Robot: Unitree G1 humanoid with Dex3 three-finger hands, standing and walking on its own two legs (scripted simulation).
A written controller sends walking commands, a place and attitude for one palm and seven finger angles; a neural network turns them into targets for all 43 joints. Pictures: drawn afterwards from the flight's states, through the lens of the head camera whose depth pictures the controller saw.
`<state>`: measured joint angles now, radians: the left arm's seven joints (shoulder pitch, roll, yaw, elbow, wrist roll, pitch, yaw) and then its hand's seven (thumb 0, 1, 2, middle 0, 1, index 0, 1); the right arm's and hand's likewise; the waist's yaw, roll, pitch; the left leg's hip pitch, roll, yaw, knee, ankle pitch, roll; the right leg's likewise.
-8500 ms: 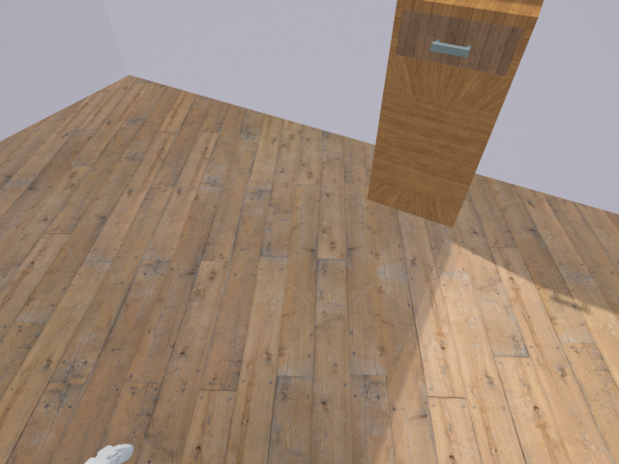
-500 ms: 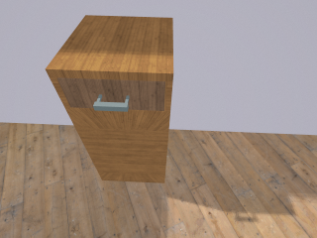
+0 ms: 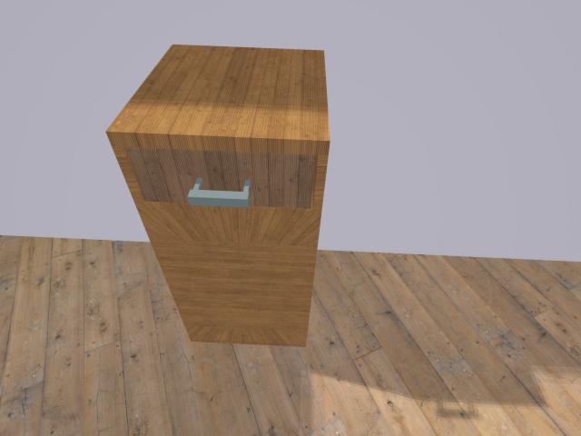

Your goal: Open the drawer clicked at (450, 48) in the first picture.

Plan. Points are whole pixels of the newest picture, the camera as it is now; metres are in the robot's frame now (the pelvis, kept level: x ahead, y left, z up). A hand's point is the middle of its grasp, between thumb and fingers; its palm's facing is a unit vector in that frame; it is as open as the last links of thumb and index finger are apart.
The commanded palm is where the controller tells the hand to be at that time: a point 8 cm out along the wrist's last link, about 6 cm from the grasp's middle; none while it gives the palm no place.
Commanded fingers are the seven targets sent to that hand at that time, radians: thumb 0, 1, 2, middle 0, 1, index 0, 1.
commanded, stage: look again from close up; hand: left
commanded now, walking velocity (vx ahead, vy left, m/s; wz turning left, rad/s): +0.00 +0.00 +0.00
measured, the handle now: (221, 191) +0.56 +0.17 +0.01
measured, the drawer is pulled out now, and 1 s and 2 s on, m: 0.00 0.00 0.00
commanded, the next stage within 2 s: shuffle to correct the standing spot in 0.14 s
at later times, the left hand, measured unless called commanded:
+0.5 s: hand out of the picture -0.05 +0.15 -0.18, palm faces +0.03 -0.99 -0.14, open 7.4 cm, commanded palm none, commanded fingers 0.00 0.90 0.90 -0.20 -0.30 -0.20 -0.30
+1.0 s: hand out of the picture +0.04 +0.15 -0.18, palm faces +0.02 -0.99 -0.16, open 7.3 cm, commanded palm none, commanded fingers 0.00 0.90 0.90 -0.20 -0.30 -0.20 -0.30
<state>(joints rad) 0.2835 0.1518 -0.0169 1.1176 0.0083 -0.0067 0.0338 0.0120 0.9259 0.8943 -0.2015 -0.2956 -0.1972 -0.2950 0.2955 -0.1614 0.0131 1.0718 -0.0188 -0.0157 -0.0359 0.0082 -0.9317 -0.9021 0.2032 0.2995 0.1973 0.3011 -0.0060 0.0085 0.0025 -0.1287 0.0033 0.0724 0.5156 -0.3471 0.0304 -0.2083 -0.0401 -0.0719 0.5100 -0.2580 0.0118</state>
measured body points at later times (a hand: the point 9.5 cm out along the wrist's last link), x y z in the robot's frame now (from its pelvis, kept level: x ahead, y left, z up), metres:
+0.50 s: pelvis +0.00 +0.00 +0.00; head -0.01 -0.01 +0.45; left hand -0.05 +0.20 -0.16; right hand -0.06 -0.21 -0.17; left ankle -0.04 +0.09 -0.74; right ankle +0.01 -0.13 -0.73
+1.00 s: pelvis +0.05 -0.01 +0.00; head +0.08 +0.00 +0.45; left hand +0.04 +0.20 -0.16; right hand +0.10 -0.24 -0.15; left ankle +0.04 +0.07 -0.74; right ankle +0.01 -0.13 -0.73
